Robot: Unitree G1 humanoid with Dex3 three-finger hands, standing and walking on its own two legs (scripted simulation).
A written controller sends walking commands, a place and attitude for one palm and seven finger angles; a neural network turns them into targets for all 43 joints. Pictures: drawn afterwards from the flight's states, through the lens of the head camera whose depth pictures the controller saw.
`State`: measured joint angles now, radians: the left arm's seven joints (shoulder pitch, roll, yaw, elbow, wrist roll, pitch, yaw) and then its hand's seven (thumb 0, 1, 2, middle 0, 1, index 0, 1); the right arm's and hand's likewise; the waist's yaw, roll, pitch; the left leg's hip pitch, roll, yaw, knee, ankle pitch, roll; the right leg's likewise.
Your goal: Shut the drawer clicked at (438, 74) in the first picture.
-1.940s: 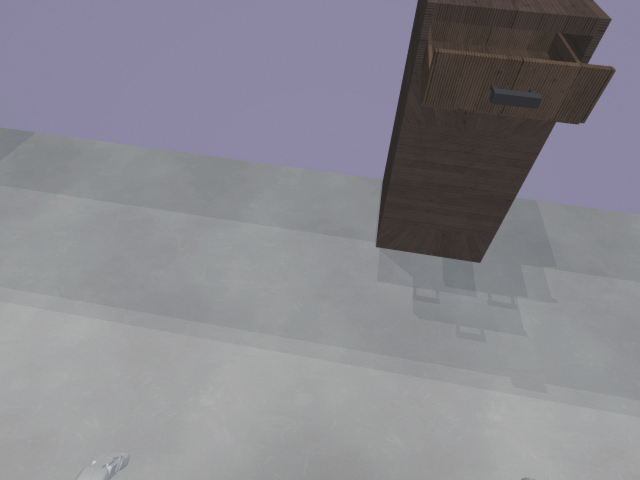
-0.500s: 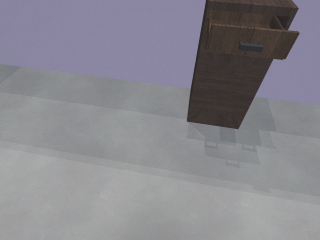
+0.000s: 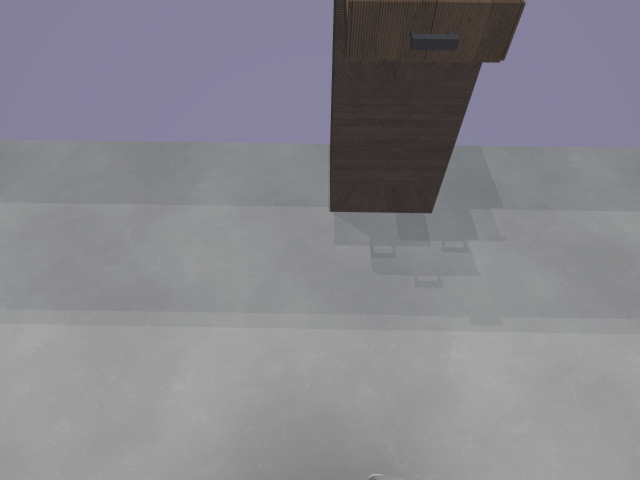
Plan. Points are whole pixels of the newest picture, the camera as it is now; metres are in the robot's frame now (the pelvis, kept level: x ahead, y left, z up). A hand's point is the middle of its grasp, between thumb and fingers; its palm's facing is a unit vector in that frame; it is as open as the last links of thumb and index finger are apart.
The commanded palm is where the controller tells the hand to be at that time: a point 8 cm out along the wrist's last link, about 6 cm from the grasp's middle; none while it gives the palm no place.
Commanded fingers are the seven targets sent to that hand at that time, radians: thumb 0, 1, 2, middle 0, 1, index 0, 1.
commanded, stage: walk to a spot facing it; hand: left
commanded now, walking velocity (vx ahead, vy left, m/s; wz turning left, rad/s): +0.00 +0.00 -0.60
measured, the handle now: (432, 38) +1.01 -0.18 +0.07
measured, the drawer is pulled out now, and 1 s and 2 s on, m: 0.19 0.19 0.19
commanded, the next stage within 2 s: none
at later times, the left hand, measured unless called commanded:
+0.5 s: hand out of the picture +0.07 +0.20 -0.15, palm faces -0.15 -0.96 -0.24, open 7.4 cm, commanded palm none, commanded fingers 0.00 0.90 0.90 -0.20 -0.30 -0.20 -0.30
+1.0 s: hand (187, 458) +0.16 +0.21 -0.16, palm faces -0.52 -0.84 -0.16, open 7.4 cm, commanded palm none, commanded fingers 0.00 0.90 0.90 -0.20 -0.30 -0.20 -0.30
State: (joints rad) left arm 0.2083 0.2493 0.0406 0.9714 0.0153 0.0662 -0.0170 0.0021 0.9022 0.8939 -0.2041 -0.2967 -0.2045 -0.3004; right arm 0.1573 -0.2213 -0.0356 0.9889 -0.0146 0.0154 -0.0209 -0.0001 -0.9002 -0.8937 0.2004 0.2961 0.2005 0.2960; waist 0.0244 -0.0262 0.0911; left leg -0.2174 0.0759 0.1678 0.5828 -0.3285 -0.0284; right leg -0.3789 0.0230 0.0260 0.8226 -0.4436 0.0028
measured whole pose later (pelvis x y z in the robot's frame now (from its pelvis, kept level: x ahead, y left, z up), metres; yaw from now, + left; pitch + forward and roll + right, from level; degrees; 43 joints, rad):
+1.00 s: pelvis -0.01 +0.07 +0.02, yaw -34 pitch -1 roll -2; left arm 0.22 0.26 0.10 0.94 0.03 0.09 -0.05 0.00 0.91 0.89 -0.20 -0.30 -0.20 -0.30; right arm 0.33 -0.17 -0.04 0.95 -0.02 -0.02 -0.03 0.00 -0.90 -0.89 0.20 0.30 0.20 0.30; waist -0.01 -0.04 0.02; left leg -0.14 0.09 0.25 0.44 -0.29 0.04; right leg -0.48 -0.06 0.00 1.05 -0.33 0.08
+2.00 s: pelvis +0.25 -0.15 +0.02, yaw -58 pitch -2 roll -2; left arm 0.28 0.21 0.11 1.04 0.03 0.01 -0.02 0.00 0.91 0.89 -0.20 -0.30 -0.20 -0.30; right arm 0.34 -0.15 -0.06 1.05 -0.01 -0.08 -0.03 -0.02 -0.94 -0.89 0.20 0.30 0.20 0.30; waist 0.02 -0.05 0.00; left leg -0.13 0.04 0.29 0.38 -0.24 0.08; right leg -0.62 -0.08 0.00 1.22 -0.12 0.01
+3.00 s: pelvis +0.36 -0.48 +0.00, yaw -62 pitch -1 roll +0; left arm 0.23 0.19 0.07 0.99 0.01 0.03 0.03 0.00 0.91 0.89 -0.20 -0.30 -0.20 -0.30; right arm 0.18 -0.16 -0.04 0.94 -0.02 0.01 0.00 0.00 -0.91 -0.89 0.20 0.30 0.20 0.30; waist 0.00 -0.04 0.09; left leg -0.39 0.02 0.13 0.66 -0.27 0.07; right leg -0.39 -0.06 -0.11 1.13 -0.55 0.04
